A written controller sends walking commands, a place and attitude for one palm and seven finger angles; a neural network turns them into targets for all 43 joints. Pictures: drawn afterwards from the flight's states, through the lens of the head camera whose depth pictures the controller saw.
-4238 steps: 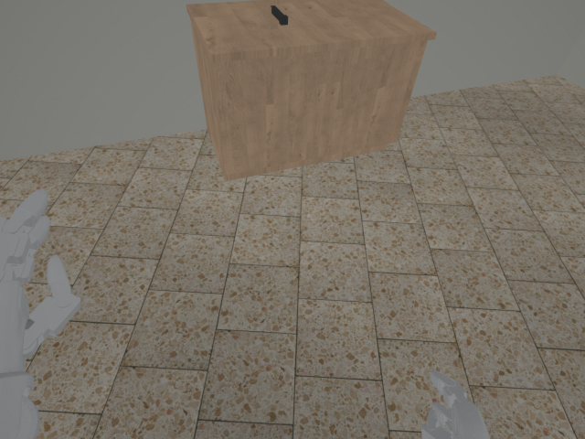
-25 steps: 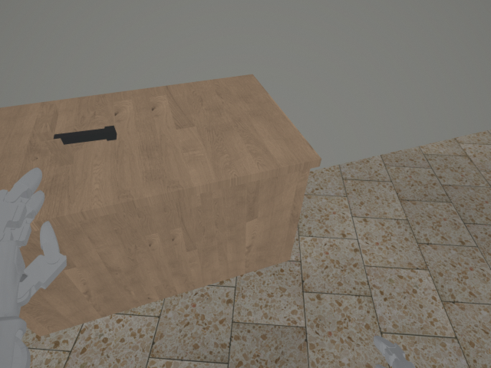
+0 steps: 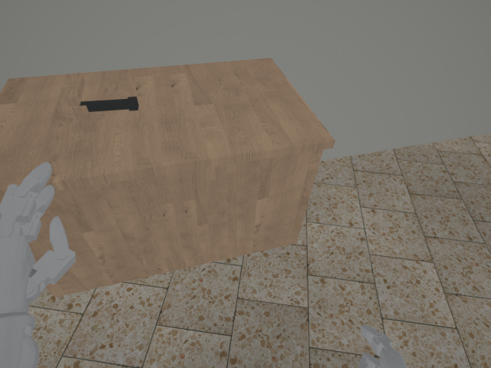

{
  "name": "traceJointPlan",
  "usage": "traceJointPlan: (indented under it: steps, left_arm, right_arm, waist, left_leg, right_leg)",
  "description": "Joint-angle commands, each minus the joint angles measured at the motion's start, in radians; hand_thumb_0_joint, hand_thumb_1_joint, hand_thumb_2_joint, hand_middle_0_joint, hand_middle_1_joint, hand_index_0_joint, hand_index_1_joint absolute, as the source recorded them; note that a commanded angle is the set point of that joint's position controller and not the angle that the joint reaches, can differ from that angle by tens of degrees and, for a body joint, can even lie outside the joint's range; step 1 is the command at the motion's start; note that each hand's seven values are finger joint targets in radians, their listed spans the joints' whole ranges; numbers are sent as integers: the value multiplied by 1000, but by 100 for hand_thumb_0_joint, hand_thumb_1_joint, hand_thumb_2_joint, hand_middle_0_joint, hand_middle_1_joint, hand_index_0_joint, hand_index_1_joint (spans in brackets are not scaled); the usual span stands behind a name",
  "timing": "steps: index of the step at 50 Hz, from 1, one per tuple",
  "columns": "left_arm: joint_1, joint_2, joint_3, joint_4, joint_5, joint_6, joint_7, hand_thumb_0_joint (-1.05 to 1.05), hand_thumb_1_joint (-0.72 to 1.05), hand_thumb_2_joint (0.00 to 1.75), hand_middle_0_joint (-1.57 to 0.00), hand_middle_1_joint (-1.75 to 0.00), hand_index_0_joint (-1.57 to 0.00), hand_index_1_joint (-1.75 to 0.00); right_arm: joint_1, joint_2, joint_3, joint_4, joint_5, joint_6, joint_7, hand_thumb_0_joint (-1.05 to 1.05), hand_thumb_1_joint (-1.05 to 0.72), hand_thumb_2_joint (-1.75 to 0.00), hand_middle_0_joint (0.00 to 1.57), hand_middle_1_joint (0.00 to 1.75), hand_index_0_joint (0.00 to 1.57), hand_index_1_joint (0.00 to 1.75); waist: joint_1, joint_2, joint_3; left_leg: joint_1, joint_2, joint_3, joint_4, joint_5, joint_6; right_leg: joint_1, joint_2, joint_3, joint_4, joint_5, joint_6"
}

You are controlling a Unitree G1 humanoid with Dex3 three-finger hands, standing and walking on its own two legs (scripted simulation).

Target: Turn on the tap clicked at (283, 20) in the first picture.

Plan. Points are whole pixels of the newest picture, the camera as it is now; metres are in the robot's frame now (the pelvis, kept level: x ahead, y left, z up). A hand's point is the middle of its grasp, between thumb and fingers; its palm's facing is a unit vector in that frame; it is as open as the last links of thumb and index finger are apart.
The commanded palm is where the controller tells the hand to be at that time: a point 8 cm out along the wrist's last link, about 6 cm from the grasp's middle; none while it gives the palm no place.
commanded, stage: stop stepping back and stand still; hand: left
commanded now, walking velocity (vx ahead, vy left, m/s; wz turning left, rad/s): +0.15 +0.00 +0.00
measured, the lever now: (133, 103) +0.78 +0.37 +0.02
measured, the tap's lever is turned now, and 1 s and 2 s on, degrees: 86 86 86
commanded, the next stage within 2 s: stand and check the lever's angle in 1.56 s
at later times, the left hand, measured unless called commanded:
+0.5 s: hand (99, 226) +0.24 +0.20 +0.18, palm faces +0.33 -0.87 -0.36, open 7.5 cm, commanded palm +0.19 +0.26 +0.19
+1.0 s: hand (92, 201) +0.27 +0.22 +0.19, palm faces +0.39 -0.85 -0.36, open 7.5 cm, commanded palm +0.22 +0.26 +0.19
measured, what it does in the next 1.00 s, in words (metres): steps on the spot: left foot, then right foot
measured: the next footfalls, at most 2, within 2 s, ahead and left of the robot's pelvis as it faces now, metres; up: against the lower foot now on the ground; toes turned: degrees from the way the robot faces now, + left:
left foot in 0.06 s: +0.09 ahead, +0.10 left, +0.00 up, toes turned -1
right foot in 0.32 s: +0.08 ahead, -0.14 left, +0.00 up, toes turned -3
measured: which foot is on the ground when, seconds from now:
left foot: up 0.00-0.04, down 0.06-1.00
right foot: down 0.00-0.04, up 0.06-0.30, down 0.32-1.00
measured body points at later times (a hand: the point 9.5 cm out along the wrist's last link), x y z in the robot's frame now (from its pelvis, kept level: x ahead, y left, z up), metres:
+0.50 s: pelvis +0.02 -0.02 +0.00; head +0.04 -0.01 +0.45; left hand +0.21 +0.25 +0.20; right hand +0.16 -0.28 -0.08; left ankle +0.05 +0.10 -0.73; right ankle +0.04 -0.14 -0.72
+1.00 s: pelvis +0.05 -0.02 +0.02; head +0.06 -0.02 +0.47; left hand +0.24 +0.26 +0.21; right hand +0.24 -0.25 -0.05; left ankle +0.05 +0.10 -0.72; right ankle +0.04 -0.14 -0.72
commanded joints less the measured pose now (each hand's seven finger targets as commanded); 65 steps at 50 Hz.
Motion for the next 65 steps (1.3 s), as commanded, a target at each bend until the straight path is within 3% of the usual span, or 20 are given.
traceJointPlan:
  steps: [1, 2, 3, 4, 6, 9, 14, 15, 17, 18, 19, 23, 25, 26, 29, 31, 34, 42, 52, 65]
  left_arm:
    - [-121, 261, 168, -406, -2, -91, 59, 0, 90, 90, -20, -30, -20, -30]
    - [-117, 230, 162, -408, -6, -93, 68, 0, 90, 90, -20, -30, -20, -30]
    - [-228, 263, 186, -450, 24, -108, 77, 0, 90, 90, -20, -30, -20, -30]
    - [-234, 299, 227, -385, 47, -111, 73, 0, 90, 90, -20, -30, -20, -30]
    - [-117, 244, 199, -218, 22, -87, 60, 0, 90, 90, -20, -30, -20, -30]
    - [-16, 154, 143, -100, 4, -69, 39, 0, 90, 90, -20, -30, -20, -30]
    - [-12, 156, 114, -146, -4, -67, 39, 0, 90, 90, -20, -30, -20, -30]
    - [-42, 166, 111, -189, 4, -78, 41, 0, 90, 90, -20, -30, -20, -30]
    - [-88, 265, 167, -272, 15, -92, 47, 0, 90, 90, -20, -30, -20, -30]
    - [-156, 288, 183, -337, 3, -105, 50, 0, 90, 90, -20, -30, -20, -30]
    - [-159, 273, 180, -348, 1, -117, 48, 0, 90, 90, -20, -30, -20, -30]
    - [-46, 253, 208, -367, -9, -117, 67, 0, 90, 90, -20, -30, -20, -30]
    - [-18, 223, 201, -341, -18, -128, 76, 0, 90, 90, -20, -30, -20, -30]
    - [-11, 213, 191, -303, -16, -122, 75, 0, 90, 90, -20, -30, -20, -30]
    - [-12, 187, 173, -163, -4, -107, 63, 0, 90, 90, -20, -30, -20, -30]
    - [-18, 170, 143, -124, -9, -106, 50, 0, 90, 90, -20, -30, -20, -30]
    - [-27, 170, 121, -138, -18, -97, 45, 0, 90, 90, -20, -30, -20, -30]
    - [-64, 242, 174, -296, -14, -100, 65, 0, 90, 90, -20, -30, -20, -30]
    - [-25, 158, 103, -150, -21, -78, 48, 0, 90, 90, -20, -30, -20, -30]
    - [-81, 195, 123, -214, -9, -96, 63, 0, 90, 90, -20, -30, -20, -30]
  right_arm:
    - [-90, -124, -34, -181, -15, -77, -34, 0, -90, -90, 20, 30, 20, 30]
    - [-81, -167, -46, -202, -22, -85, -38, 0, -90, -90, 20, 30, 20, 30]
    - [-80, -143, -47, -215, -12, -100, -31, 0, -90, -90, 20, 30, 20, 30]
    - [-82, -133, -59, -196, -12, -113, -22, 0, -90, -90, 20, 30, 20, 30]
    - [-32, -127, -63, -174, 7, -97, 1, 0, -90, -90, 20, 30, 20, 30]
    - [-44, -124, -59, -183, 19, -81, 6, 0, -90, -90, 20, 30, 20, 30]
    - [-68, -145, -49, -218, 6, -67, -13, 0, -90, -90, 20, 30, 20, 30]
    - [-73, -143, -51, -215, 1, -70, -13, 0, -90, -90, 20, 30, 20, 30]
    - [-86, -123, -53, -207, -1, -73, -8, 0, -90, -90, 20, 30, 20, 30]
    - [-119, -107, -46, -213, 3, -79, -9, 0, -90, -90, 20, 30, 20, 30]
    - [-80, -121, -69, -190, 9, -92, -5, 0, -90, -90, 20, 30, 20, 30]
    - [-104, -108, -56, -191, 1, -66, -18, 0, -90, -90, 20, 30, 20, 30]
    - [-120, -155, -70, -214, -3, -61, -25, 0, -90, -90, 20, 30, 20, 30]
    - [-116, -150, -69, -217, 5, -60, -23, 0, -90, -90, 20, 30, 20, 30]
    - [-103, -131, -59, -199, 13, -64, -26, 0, -90, -90, 20, 30, 20, 30]
    - [-108, -131, -66, -202, 13, -64, -19, 0, -90, -90, 20, 30, 20, 30]
    - [-98, -135, -68, -205, 13, -55, -14, 0, -90, -90, 20, 30, 20, 30]
    - [-139, -132, -58, -243, 2, -36, -26, 0, -90, -90, 20, 30, 20, 30]
    - [-133, -140, -55, -247, 5, -15, -21, 0, -90, -90, 20, 30, 20, 30]
    - [-141, -132, -47, -238, -9, -32, -31, 0, -90, -90, 20, 30, 20, 30]
  waist:
    - [-25, 162, -96]
    - [-31, 494, -63]
    - [-29, 512, -13]
    - [-6, 323, -54]
    - [-36, 197, -44]
    - [-19, 154, 1]
    - [-8, 167, -46]
    - [-5, 103, -71]
    - [-7, -137, -118]
    - [4, -150, -101]
    - [5, -158, -175]
    - [-25, 65, -133]
    - [1, 316, -104]
    - [6, 311, -88]
    - [4, 158, -41]
    - [-7, 0, -89]
    - [-16, -87, -131]
    - [7, 115, -166]
    - [3, 78, -125]
    - [14, 106, -110]
  left_leg:
    - [298, 24, -72, -489, -174, 48]
    - [259, 215, -434, -744, -427, 116]
    - [133, 352, -594, -847, -433, 185]
    - [115, 308, -438, -762, -132, 188]
    - [243, 268, -403, -688, -48, 163]
    - [131, 235, -273, -683, -76, 118]
    - [25, 154, -167, -577, -107, 55]
    - [-1, 117, -115, -478, -57, 40]
    - [-143, 4, -35, -113, -8, -8]
    - [-175, -2, -34, 5, -50, -20]
    - [-90, 18, -83, 26, -63, -22]
    - [203, 31, -73, -442, 170, -13]
    - [230, 177, -323, -604, 211, 39]
    - [186, 209, -367, -647, 158, 60]
    - [115, 133, -228, -551, 281, 33]
    - [134, 70, -128, -429, 317, -4]
    - [115, 33, -77, -369, 298, -24]
    - [278, 74, -113, -468, 561, -11]
    - [235, 70, -113, -530, 426, -22]
    - [202, 51, -115, -587, 249, -19]
  right_leg:
    - [-220, -126, 171, -97, -539, -27]
    - [-275, 40, 48, 297, -437, 28]
    - [-318, 53, 95, 582, -338, 47]
    - [-279, 24, 140, 687, -247, 48]
    - [-393, -17, 112, 652, -195, 68]
    - [-190, -51, 70, 273, -147, 66]
    - [208, 32, -29, -184, -90, 69]
    - [280, 7, 6, -229, -51, 56]
    - [356, -264, 387, -333, 68, -68]
    - [339, -342, 451, -337, 209, -118]
    - [321, -328, 384, -314, 154, -130]
    - [135, -184, 176, -147, 24, -38]
    - [48, -20, 60, 0, -86, 49]
    - [55, 11, 59, 13, -163, 65]
    - [171, -2, 59, -180, 4, 65]
    - [223, -73, 169, -228, 188, 37]
    - [291, -162, 235, -237, 375, -1]
    - [265, -77, 131, -197, 341, 36]
    - [252, -55, 119, -244, 223, 46]
    - [246, -41, 126, -288, 107, 47]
